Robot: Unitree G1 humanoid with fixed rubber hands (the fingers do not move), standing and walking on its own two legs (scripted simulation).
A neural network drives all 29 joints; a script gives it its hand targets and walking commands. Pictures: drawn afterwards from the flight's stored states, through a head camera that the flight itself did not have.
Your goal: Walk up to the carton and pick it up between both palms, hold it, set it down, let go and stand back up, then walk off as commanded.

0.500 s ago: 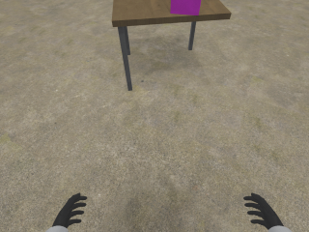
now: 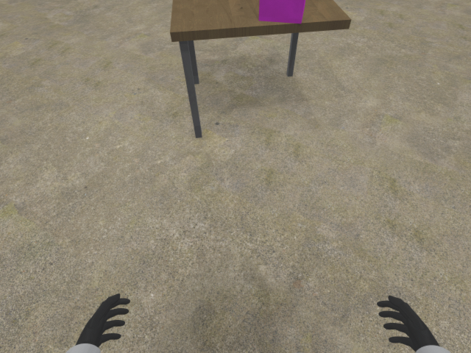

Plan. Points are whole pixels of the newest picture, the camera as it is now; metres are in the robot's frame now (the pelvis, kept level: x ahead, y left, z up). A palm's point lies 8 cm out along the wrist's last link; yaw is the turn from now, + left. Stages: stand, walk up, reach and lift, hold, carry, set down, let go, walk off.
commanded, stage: walk up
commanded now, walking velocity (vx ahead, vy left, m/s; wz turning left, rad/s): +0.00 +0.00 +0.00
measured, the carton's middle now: out of the picture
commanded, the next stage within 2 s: none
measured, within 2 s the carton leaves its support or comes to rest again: neither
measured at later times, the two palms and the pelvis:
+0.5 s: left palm (117, 347) +0.15 +0.23 -0.07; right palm out of the picture +0.17 -0.38 -0.08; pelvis +0.08 -0.07 +0.00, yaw +1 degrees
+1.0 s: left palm (128, 248) +0.34 +0.26 -0.10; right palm (412, 215) +0.39 -0.35 -0.05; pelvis +0.27 -0.05 +0.00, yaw +5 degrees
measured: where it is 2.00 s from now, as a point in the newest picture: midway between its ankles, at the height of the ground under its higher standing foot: (272, 237)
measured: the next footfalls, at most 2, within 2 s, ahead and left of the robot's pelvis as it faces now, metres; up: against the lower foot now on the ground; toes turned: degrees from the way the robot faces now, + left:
right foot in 0.40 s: +0.16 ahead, -0.17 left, +0.00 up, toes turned -2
left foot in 0.82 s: +0.38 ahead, +0.09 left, +0.00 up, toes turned +3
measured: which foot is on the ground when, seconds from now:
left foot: down 0.00-0.40, up 0.42-0.80, down 0.82-1.00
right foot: down 0.00-0.16, up 0.18-0.38, down 0.40-0.84, up 0.86-1.00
